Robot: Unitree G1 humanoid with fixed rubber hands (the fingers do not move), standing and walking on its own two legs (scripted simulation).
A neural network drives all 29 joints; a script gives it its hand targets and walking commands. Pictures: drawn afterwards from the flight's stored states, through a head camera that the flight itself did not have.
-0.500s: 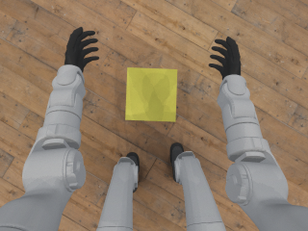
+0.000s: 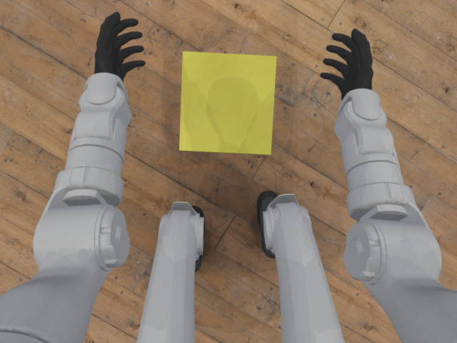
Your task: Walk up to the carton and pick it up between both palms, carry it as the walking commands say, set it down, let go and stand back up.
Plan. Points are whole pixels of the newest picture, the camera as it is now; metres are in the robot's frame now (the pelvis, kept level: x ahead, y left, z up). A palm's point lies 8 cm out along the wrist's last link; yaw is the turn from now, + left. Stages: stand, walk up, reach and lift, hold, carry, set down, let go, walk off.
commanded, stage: reach and lift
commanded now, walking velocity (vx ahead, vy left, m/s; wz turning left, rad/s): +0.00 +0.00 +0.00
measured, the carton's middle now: (227, 112) +0.48 +0.00 -0.43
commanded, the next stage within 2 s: none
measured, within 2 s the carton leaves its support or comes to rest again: neither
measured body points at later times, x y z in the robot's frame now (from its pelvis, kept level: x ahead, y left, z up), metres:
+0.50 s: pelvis -0.02 +0.00 -0.12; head +0.33 -0.01 +0.17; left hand +0.51 +0.17 -0.28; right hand +0.48 -0.19 -0.29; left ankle +0.07 +0.12 -0.52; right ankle +0.11 -0.13 -0.52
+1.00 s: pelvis -0.04 +0.00 -0.18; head +0.34 +0.01 +0.05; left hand +0.51 +0.16 -0.39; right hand +0.49 -0.21 -0.38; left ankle +0.07 +0.12 -0.52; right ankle +0.11 -0.13 -0.52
